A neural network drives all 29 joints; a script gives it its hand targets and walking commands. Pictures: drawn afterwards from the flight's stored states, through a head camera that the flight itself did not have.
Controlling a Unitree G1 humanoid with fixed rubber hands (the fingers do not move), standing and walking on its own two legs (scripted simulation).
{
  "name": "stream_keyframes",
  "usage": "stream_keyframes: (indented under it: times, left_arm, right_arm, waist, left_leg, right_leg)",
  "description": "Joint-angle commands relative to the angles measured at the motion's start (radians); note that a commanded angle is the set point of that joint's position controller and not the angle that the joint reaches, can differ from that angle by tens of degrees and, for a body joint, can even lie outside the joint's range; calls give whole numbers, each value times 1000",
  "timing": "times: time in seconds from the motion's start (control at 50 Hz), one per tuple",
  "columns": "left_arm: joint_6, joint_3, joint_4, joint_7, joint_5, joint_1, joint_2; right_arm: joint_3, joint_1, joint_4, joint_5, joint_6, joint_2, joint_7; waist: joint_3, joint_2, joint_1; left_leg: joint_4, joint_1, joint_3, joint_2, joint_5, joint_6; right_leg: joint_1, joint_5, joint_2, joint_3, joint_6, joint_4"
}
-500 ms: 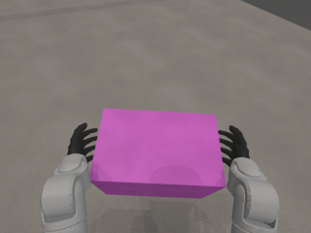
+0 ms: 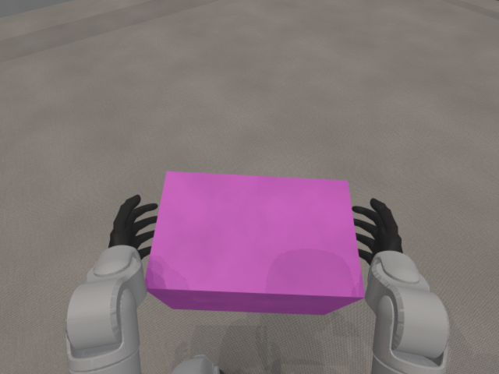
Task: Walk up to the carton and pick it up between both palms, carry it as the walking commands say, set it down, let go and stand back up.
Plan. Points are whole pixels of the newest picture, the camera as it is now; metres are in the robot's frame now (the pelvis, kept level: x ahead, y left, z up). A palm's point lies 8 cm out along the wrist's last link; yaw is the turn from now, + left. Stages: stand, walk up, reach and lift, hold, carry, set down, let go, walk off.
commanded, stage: carry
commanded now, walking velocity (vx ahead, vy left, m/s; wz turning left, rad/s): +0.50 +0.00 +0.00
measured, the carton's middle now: (252, 250) +0.30 +0.00 +0.01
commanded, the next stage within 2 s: none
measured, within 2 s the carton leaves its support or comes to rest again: neither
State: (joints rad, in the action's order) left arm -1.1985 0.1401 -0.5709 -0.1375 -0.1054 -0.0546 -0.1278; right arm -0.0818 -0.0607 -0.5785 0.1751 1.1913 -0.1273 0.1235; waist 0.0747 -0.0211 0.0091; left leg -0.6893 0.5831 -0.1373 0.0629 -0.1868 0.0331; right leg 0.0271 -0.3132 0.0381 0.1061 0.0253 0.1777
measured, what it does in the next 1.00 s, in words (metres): walks ahead: left foot, then right foot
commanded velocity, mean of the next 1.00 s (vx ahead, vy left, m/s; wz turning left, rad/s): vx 0.50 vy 0.00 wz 0.00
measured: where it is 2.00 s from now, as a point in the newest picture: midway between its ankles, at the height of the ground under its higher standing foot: (266, 184)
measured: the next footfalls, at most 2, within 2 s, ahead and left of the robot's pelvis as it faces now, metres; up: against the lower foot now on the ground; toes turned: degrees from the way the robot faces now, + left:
left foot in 0.10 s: +0.23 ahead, +0.11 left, +0.00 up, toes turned +11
right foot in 0.56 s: +0.49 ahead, -0.14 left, +0.00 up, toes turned -5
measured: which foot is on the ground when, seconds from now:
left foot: up 0.00-0.08, down 0.10-0.56, up 0.58-0.94, down 0.96-1.00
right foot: down 0.00-0.10, up 0.12-0.54, down 0.56-1.00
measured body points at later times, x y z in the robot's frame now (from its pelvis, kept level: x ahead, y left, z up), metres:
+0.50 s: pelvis +0.33 -0.01 +0.00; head +0.33 +0.00 +0.45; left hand +0.58 +0.19 +0.10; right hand +0.60 -0.16 +0.11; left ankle +0.19 +0.11 -0.74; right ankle +0.40 -0.14 -0.72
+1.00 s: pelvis +0.68 -0.01 -0.02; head +0.71 -0.01 +0.43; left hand +0.94 +0.18 +0.07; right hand +0.95 -0.18 +0.07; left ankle +0.75 +0.09 -0.75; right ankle +0.46 -0.13 -0.73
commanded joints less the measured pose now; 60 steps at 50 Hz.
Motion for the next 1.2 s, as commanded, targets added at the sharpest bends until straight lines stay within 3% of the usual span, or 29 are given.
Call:
stream_keyframes:
  times: [0.0,0.04,0.06,0.08,0.1,0.12,0.16,0.24,0.36,0.46,0.48,0.52,0.54,0.56,0.58,0.6,0.64,0.7,0.78,0.84,0.92,0.94,0.96,0.98,1.0,1.04,1.08,1.14,1.18]
  left_arm:
    - [-15,-728,-74,257,415,-372,-810]
    - [-19,-743,-84,249,417,-365,-808]
    - [-17,-742,-88,244,414,-351,-795]
    - [-17,-767,-132,242,425,-416,-812]
    - [-14,-766,-130,246,423,-381,-812]
    - [-9,-774,-146,248,431,-410,-816]
    - [-7,-798,-88,255,430,-392,-896]
    - [-7,-807,-68,242,412,-403,-883]
    - [-22,-803,-33,226,390,-470,-866]
    - [-44,-779,-50,228,394,-487,-813]
    - [-51,-770,-22,225,387,-437,-803]
    - [-57,-737,-14,217,367,-398,-771]
    - [-48,-734,-39,218,381,-385,-771]
    - [-47,-736,-46,221,398,-426,-781]
    - [-37,-733,-49,228,397,-412,-784]
    - [-21,-738,-46,228,395,-384,-827]
    - [-11,-756,-100,241,422,-448,-879]
    - [-1,-753,-84,251,420,-398,-880]
    - [-1,-754,-86,255,412,-388,-845]
    - [-10,-749,-83,259,418,-389,-816]
    - [-19,-747,-84,242,403,-376,-810]
    - [-22,-747,-72,238,389,-390,-815]
    - [-24,-768,-108,234,406,-415,-811]
    - [-22,-782,-138,234,414,-432,-825]
    - [-20,-794,-150,236,413,-422,-835]
    - [0,-819,-102,239,430,-398,-903]
    - [14,-837,-143,243,449,-444,-930]
    - [-2,-822,-72,230,398,-387,-902]
    - [-13,-803,-49,226,387,-410,-875]
  right_arm:
    - [717,-398,-116,-445,12,-885,-189]
    - [695,-358,-104,-442,17,-866,-189]
    - [699,-339,-103,-447,15,-858,-189]
    - [699,-340,-110,-452,11,-874,-194]
    - [697,-342,-109,-453,8,-849,-196]
    - [704,-347,-100,-466,5,-877,-203]
    - [711,-385,-122,-455,8,-913,-218]
    - [658,-264,14,-434,9,-900,-234]
    - [604,-327,24,-422,16,-839,-240]
    - [610,-344,-6,-406,27,-808,-222]
    - [607,-309,-2,-399,32,-785,-219]
    - [644,-354,-20,-417,42,-787,-214]
    - [638,-361,-25,-412,42,-781,-207]
    - [642,-360,-33,-412,40,-812,-202]
    - [686,-366,-44,-434,40,-845,-207]
    - [700,-366,-52,-452,32,-884,-211]
    - [720,-400,-60,-463,16,-933,-208]
    - [720,-339,-41,-441,6,-931,-209]
    - [725,-363,-72,-441,-3,-928,-209]
    - [714,-362,-91,-432,4,-896,-203]
    - [692,-359,-98,-448,11,-873,-205]
    - [696,-393,-97,-462,15,-870,-210]
    - [665,-326,-72,-439,14,-846,-207]
    - [675,-366,-97,-463,6,-855,-209]
    - [692,-367,-120,-479,1,-897,-217]
    - [686,-321,-77,-450,-6,-937,-224]
    - [674,-327,-86,-459,-16,-961,-236]
    - [644,-266,-39,-444,-5,-893,-239]
    - [638,-297,-25,-440,6,-867,-241]
  waist:
    - [169,239,10]
    - [237,191,-20]
    - [384,162,-45]
    - [456,19,-75]
    - [529,-177,-45]
    - [477,-184,-41]
    - [398,-32,-37]
    - [250,-100,-24]
    - [104,-208,-17]
    - [91,-162,-25]
    - [114,-187,-20]
    - [208,-69,9]
    - [340,71,58]
    - [364,291,60]
    - [362,401,55]
    - [356,308,22]
    - [268,148,14]
    - [226,175,21]
    - [149,172,24]
    - [114,271,14]
    - [248,158,-25]
    - [327,118,-45]
    - [455,-103,-63]
    - [487,-298,-34]
    - [467,-243,-38]
    - [408,-68,-33]
    - [366,-86,-30]
    - [235,-170,-27]
    - [183,-144,-26]
  left_leg:
    - [194,-118,-118,-97,136,-36]
    - [344,-340,-168,-123,176,-45]
    - [355,-611,-119,-86,227,-67]
    - [285,-915,88,69,380,-134]
    - [260,-1105,443,310,593,-258]
    - [339,-1020,509,384,680,-327]
    - [399,-897,384,352,454,-295]
    - [510,-748,244,267,308,-188]
    - [599,-624,47,212,-23,-168]
    - [504,-610,-6,203,170,-159]
    - [425,-613,-34,194,291,-145]
    - [105,-600,-113,126,603,-87]
    - [-156,-366,-141,91,422,-39]
    - [-359,-61,-86,-33,-88,-22]
    - [-498,186,25,-112,-439,-28]
    - [-553,202,108,-54,-387,-33]
    - [-426,176,125,12,-189,-31]
    - [-237,90,66,-17,-108,-16]
    - [36,26,1,-31,-8,-20]
    - [165,-42,-75,-63,87,-29]
    - [331,-438,-136,-86,132,-55]
    - [334,-658,-79,-44,150,-72]
    - [329,-916,255,193,328,-166]
    - [362,-1086,542,357,609,-274]
    - [333,-1106,467,363,782,-335]
    - [350,-992,328,325,726,-257]
    - [407,-923,263,279,622,-207]
    - [521,-803,206,280,359,-208]
    - [537,-747,126,258,303,-194]
  right_leg:
    - [168,992,173,55,46,102]
    - [119,1051,140,91,20,334]
    - [12,917,122,112,-10,499]
    - [-280,620,83,103,-48,734]
    - [-566,-77,-30,40,-53,927]
    - [-620,-196,-44,-44,-29,1044]
    - [-667,-109,41,-100,-31,1013]
    - [-638,-20,74,-59,-53,818]
    - [-614,79,65,16,-52,564]
    - [-501,155,38,71,-53,386]
    - [-445,182,6,107,-51,335]
    - [-190,204,-56,158,-39,196]
    - [130,332,79,-11,7,215]
    - [352,600,269,-357,99,185]
    - [500,1001,357,-543,187,188]
    - [455,981,360,-485,194,210]
    - [359,814,290,-252,90,157]
    - [243,640,259,-208,97,52]
    - [178,687,224,-86,94,28]
    - [138,711,204,5,63,26]
    - [24,775,144,111,11,303]
    - [-111,656,110,121,-12,479]
    - [-354,374,41,112,-53,772]
    - [-609,-148,-62,24,-47,943]
    - [-685,-184,-17,-69,-26,980]
    - [-699,-98,27,-83,-33,967]
    - [-667,-39,50,-72,-43,855]
    - [-654,-22,67,-40,-58,689]
    - [-635,43,58,3,-66,613]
